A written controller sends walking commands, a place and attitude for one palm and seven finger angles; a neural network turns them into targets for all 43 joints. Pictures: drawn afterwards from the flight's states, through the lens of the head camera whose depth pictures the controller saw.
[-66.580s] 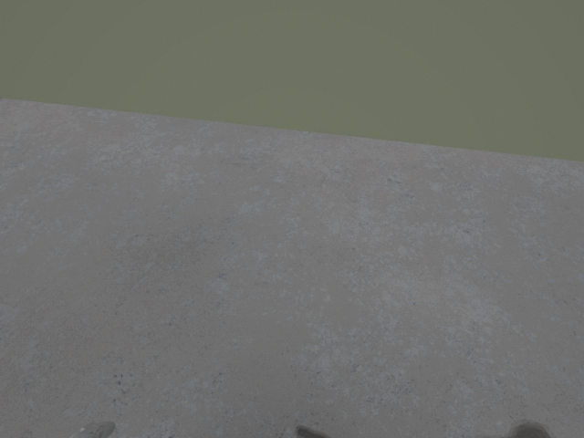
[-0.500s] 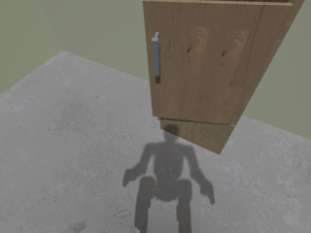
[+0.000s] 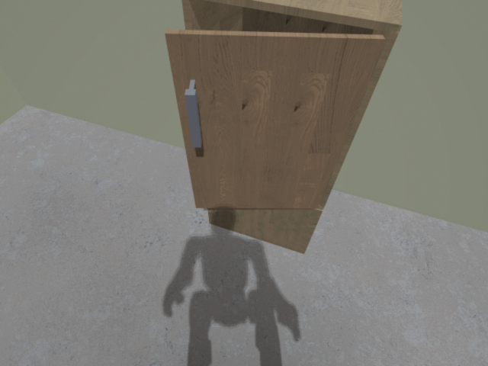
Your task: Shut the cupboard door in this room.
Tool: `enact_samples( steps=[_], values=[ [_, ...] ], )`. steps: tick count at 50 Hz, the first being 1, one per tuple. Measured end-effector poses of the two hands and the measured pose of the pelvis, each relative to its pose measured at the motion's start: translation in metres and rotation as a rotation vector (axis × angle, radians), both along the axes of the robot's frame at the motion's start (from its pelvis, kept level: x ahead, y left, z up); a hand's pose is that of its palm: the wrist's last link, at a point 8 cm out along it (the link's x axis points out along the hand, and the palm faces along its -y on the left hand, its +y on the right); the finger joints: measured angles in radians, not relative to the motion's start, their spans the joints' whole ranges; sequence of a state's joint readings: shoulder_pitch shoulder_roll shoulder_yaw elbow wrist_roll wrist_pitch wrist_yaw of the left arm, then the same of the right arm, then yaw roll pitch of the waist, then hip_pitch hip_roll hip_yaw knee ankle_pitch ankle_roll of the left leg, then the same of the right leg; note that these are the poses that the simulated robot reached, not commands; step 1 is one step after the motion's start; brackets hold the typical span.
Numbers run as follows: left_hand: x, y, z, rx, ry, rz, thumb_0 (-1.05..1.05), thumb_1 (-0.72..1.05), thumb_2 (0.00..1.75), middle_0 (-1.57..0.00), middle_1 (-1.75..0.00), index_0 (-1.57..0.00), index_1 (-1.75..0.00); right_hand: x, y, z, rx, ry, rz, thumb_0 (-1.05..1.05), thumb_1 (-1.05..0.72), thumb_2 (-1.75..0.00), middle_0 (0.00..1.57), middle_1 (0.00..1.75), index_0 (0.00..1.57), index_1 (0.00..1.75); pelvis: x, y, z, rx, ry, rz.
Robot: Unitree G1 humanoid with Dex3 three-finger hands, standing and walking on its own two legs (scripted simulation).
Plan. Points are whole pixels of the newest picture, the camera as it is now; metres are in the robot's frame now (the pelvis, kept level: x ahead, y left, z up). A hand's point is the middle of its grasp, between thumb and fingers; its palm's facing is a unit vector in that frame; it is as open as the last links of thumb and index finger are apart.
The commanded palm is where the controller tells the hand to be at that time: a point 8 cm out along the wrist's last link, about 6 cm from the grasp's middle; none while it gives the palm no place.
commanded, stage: take the last steps up to it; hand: left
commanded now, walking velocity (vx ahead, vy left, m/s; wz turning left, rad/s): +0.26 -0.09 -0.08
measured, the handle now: (194, 114) +0.62 +0.13 +0.04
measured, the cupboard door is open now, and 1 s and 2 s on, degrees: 20 20 20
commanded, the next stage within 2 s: come to a stop and stand still in 0.34 s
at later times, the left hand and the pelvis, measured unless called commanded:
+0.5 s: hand (169, 364) +0.16 +0.15 -0.19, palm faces +0.00 -0.99 -0.13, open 7.4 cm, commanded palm none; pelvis +0.14 -0.02 -0.01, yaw -2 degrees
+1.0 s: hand (177, 311) +0.25 +0.15 -0.19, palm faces +0.04 -0.98 -0.20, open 7.4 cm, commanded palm none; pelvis +0.17 -0.04 -0.01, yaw +0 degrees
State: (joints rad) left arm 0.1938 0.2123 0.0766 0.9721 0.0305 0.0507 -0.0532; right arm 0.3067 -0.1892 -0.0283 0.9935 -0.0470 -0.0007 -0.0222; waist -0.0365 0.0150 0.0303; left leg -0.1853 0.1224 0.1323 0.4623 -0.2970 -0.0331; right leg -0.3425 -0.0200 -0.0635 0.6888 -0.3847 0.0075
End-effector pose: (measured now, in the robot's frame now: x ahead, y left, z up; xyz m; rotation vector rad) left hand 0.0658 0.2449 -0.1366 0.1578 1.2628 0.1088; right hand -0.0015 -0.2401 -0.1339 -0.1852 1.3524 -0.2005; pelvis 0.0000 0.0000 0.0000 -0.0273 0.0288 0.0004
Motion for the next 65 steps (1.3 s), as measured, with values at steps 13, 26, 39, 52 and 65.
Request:
enact_samples(
  steps=[13,26,39,52,65],
  values=[
    [0.021,-0.043,-0.011,-0.01,0.073,0.029,0.01,0.9,0.9,-0.2,-0.3,-0.2,-0.3,0.081,-0.04,0.002,-0.016,-0.021,-0.012,0.01,-0.91,-0.9,0.19,0.3,0.19,0.3,0.07,-0.025,-0.002,0.012,-0.011,-0.003],
    [0.101,-0.048,-0.021,-0.036,0.117,0.024,0.01,0.91,0.9,-0.2,-0.3,-0.19,-0.3,0.162,-0.015,0.002,-0.004,-0.061,-0.002,0.0,-0.93,-0.9,0.2,0.3,0.2,0.3,0.145,-0.027,-0.003,0.016,-0.019,-0.032],
    [0.189,-0.072,-0.004,0.068,-0.001,-0.013,0.01,0.91,0.9,-0.2,-0.3,-0.19,-0.3,0.198,-0.058,-0.023,0.048,0.035,-0.06,0.0,-0.91,-0.9,0.2,0.3,0.2,0.3,0.181,-0.063,-0.008,0.046,-0.02,-0.019],
    [0.171,-0.042,-0.022,0.024,-0.014,0.055,0.01,0.9,0.9,-0.2,-0.3,-0.2,-0.3,0.247,-0.043,0.001,-0.039,-0.13,0.066,0.0,-0.9,-0.9,0.19,0.3,0.19,0.3,0.167,-0.036,-0.012,0.025,-0.027,0.0],
    [0.099,-0.047,-0.006,0.063,0.115,0.051,0.01,0.91,0.9,-0.2,-0.3,-0.19,-0.3,0.216,-0.025,-0.012,0.071,-0.112,0.02,0.0,-0.91,-0.9,0.2,0.3,0.2,0.3,0.152,-0.044,-0.004,0.039,-0.033,-0.02]
  ],
)
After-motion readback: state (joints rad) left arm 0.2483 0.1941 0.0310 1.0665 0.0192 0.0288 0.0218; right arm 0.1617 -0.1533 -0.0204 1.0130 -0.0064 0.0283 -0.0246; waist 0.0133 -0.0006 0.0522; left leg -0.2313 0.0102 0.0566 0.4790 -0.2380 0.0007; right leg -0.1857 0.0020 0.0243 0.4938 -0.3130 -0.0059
